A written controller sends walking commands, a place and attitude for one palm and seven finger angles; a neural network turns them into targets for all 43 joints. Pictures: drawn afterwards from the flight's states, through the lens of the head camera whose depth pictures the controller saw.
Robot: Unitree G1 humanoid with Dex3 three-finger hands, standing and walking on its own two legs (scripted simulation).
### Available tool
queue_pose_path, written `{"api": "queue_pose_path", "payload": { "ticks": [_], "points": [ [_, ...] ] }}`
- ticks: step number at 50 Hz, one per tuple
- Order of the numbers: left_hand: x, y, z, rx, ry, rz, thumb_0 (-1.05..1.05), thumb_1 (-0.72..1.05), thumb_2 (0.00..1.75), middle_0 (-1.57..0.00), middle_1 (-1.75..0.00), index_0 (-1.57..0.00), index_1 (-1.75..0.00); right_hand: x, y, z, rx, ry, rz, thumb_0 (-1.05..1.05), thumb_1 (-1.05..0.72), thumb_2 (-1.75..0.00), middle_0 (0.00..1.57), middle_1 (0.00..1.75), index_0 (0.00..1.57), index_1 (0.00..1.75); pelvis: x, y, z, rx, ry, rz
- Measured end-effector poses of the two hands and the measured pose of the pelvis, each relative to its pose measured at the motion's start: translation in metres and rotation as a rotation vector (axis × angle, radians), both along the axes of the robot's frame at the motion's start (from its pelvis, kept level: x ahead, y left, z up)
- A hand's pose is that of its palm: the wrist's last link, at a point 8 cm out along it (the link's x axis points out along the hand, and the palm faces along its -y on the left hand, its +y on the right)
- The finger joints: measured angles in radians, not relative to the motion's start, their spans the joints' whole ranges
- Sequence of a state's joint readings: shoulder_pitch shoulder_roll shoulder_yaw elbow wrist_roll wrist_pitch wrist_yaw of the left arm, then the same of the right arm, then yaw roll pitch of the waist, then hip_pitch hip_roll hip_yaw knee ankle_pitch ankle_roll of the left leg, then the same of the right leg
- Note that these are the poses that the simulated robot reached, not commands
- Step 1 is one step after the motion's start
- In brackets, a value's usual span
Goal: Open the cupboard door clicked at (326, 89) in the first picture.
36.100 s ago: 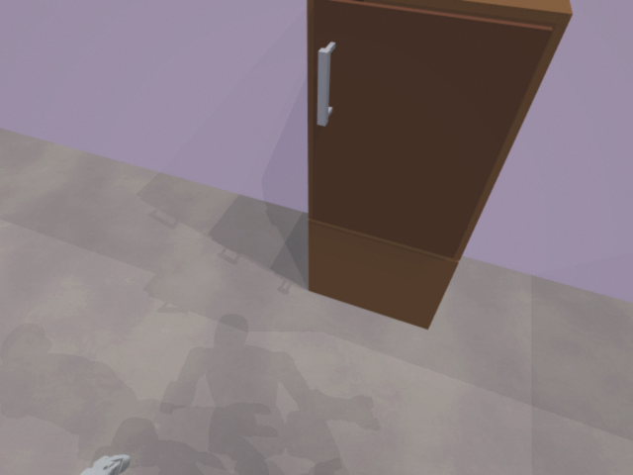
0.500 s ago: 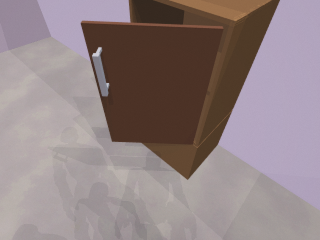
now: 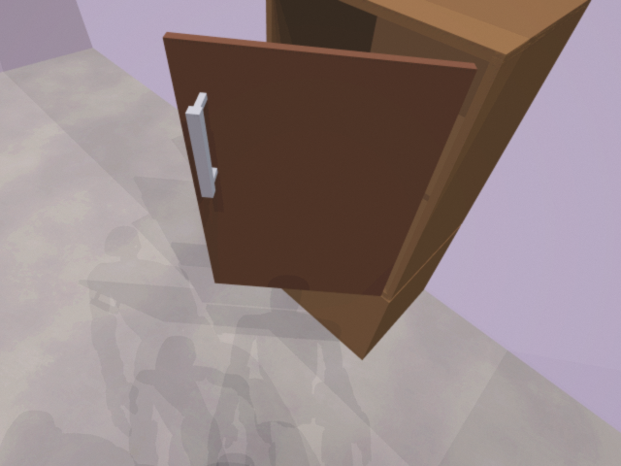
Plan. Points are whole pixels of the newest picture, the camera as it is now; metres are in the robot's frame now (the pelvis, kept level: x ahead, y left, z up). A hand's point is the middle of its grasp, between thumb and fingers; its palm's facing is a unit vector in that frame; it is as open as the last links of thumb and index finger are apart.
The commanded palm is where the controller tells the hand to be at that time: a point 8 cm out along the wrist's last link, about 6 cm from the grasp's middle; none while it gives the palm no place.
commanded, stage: come to a stop and stand still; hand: left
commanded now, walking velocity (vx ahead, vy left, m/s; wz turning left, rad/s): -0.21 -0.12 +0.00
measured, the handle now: (205, 148) +0.54 +0.21 +0.10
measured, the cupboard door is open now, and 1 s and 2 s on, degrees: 41 41 41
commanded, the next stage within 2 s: look again from close up in 0.76 s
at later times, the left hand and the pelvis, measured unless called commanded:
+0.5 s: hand out of the picture +0.09 +0.13 -0.17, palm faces +0.04 -0.98 -0.20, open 7.3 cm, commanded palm none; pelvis +0.01 -0.04 +0.00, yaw +3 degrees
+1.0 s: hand out of the picture -0.03 +0.13 -0.17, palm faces +0.04 -0.98 -0.22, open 7.4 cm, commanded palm none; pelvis +0.00 -0.04 +0.00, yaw +2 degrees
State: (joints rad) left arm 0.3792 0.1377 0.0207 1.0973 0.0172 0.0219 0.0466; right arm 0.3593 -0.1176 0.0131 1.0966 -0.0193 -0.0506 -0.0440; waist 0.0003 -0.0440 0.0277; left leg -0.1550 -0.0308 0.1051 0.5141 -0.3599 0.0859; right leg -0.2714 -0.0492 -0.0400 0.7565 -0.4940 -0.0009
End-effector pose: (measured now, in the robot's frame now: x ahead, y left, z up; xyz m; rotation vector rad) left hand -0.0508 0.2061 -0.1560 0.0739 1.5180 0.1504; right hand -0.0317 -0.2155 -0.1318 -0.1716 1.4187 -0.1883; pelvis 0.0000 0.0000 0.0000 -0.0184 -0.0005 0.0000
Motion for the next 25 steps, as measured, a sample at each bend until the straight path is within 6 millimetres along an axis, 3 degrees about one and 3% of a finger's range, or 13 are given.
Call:
{"api": "queue_pose_path", "payload": {
  "ticks": [8, 15, 19, 25],
  "points": [
    [0.079, 0.02, 0.014, 0.069, -0.154, -0.02, 0.01, 0.92, 0.89, -0.2, -0.29, -0.2, -0.3, 0.01, 0.02, 0.0, 0.057, 0.047, 0.0, 0.0, -0.9, -0.9, 0.2, 0.3, 0.2, 0.3, 0.005, -0.002, 0.008, -0.006, 0.002, 0.033],
    [0.129, 0.01, 0.024, 0.105, -0.261, -0.053, 0.0, 0.91, 0.89, -0.19, -0.29, -0.2, -0.3, 0.028, -0.005, -0.011, 0.065, 0.027, -0.006, 0.0, -0.9, -0.9, 0.2, 0.3, 0.2, 0.3, 0.009, -0.019, 0.005, 0.008, 0.001, 0.026],
    [0.141, -0.006, 0.022, 0.118, -0.316, -0.076, 0.0, 0.91, 0.89, -0.19, -0.29, -0.2, -0.3, 0.041, -0.03, -0.023, 0.062, -0.006, -0.018, 0.0, -0.9, -0.9, 0.2, 0.3, 0.2, 0.3, 0.012, -0.034, -0.005, 0.021, -0.001, 0.02],
    [0.127, -0.03, 0.016, 0.078, -0.318, -0.065, 0.0, 0.91, 0.89, -0.2, -0.29, -0.2, -0.3, 0.06, -0.055, -0.018, 0.025, -0.067, 0.0, 0.0, -0.91, -0.9, 0.2, 0.3, 0.2, 0.3, 0.005, -0.044, -0.005, 0.016, -0.018, 0.046]
  ]
}}
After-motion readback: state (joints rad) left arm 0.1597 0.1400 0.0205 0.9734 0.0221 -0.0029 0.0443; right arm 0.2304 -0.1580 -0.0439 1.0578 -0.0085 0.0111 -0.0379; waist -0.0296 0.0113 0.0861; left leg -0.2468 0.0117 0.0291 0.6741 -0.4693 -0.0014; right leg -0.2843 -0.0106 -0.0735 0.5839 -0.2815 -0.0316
